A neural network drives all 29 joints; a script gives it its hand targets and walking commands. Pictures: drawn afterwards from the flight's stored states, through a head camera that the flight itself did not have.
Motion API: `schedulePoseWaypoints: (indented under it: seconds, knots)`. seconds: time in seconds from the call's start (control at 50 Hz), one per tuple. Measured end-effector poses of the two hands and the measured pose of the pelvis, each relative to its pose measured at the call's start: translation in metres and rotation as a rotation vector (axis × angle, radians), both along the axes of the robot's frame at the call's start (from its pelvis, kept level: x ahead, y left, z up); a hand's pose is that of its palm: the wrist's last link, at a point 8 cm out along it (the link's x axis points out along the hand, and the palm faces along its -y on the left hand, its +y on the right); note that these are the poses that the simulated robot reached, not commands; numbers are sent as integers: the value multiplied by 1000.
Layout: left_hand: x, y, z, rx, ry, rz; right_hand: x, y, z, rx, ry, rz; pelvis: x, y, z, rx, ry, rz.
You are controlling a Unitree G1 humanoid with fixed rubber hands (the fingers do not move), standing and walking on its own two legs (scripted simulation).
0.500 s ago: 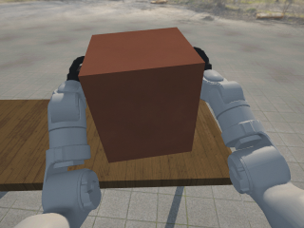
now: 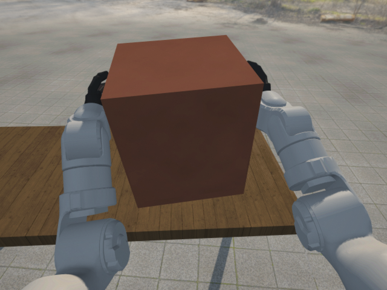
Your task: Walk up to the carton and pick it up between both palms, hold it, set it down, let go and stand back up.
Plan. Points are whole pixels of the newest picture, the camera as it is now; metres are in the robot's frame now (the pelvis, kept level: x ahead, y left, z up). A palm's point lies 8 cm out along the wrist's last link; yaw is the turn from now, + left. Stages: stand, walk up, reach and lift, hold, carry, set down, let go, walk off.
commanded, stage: hold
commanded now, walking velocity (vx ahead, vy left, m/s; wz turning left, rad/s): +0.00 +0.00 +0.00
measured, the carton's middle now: (182, 121) +0.37 +0.00 +0.23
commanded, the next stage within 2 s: none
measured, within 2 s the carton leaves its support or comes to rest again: neither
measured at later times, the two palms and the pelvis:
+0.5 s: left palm (94, 108) +0.37 +0.16 +0.27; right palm (259, 96) +0.37 -0.15 +0.28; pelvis +0.00 +0.00 +0.00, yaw +0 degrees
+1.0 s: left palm (95, 113) +0.35 +0.16 +0.27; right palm (260, 99) +0.36 -0.15 +0.28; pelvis +0.00 +0.00 +0.00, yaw +0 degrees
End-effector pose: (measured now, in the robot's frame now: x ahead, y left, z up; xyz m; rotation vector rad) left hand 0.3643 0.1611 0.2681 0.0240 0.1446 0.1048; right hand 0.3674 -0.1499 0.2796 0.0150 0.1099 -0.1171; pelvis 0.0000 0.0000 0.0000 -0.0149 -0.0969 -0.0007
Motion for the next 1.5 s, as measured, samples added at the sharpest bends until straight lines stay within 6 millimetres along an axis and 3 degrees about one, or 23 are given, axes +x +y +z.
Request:
schedulePoseWaypoints:
  seconds: [0.84,1.06,1.3,1.5]
  knots:
    - [1,1,3,0,0,0,1,1,1,-2,4,0,-1,-1,0,0,6,2]
    - [-11,0,-3,-2,6,20,-5,0,-1,6,11,17,-3,-4,0,3,-11,3]
    - [-6,0,7,8,-13,21,0,0,5,6,-7,19,-5,-7,0,4,3,7]
    - [-2,3,-2,-4,6,11,3,3,0,-23,14,16,0,-6,0,4,-2,2]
